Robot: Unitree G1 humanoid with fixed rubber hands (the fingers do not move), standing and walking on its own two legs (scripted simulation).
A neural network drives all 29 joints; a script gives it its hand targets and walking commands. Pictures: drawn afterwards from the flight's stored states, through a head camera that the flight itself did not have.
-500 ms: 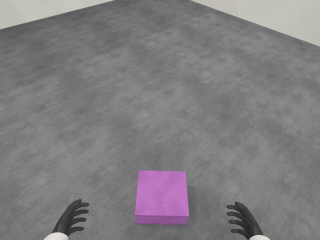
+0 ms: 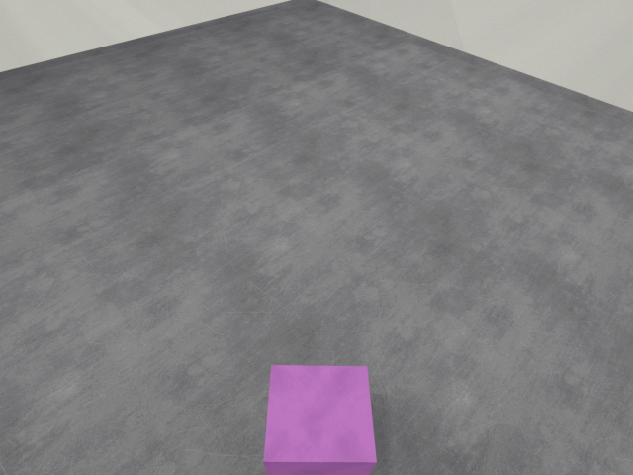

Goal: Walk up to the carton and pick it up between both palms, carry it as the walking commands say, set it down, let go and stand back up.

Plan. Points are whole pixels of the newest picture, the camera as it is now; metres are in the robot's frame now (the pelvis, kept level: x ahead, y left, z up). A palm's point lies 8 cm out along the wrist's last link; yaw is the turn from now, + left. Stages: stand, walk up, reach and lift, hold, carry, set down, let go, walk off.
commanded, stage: stand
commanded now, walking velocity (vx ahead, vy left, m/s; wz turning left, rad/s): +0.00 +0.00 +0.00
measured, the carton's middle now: (318, 421) +0.41 -0.03 -0.68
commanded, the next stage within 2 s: none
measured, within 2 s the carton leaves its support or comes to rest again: neither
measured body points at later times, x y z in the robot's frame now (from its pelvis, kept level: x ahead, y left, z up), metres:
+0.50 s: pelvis -0.01 +0.00 +0.00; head -0.02 +0.00 +0.45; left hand -0.02 +0.24 -0.15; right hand -0.03 -0.24 -0.15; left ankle -0.10 +0.09 -0.73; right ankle -0.04 -0.11 -0.73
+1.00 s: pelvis -0.03 +0.00 +0.01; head -0.04 +0.01 +0.46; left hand -0.07 +0.22 -0.16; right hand -0.09 -0.21 -0.15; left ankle -0.10 +0.09 -0.73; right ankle -0.04 -0.11 -0.73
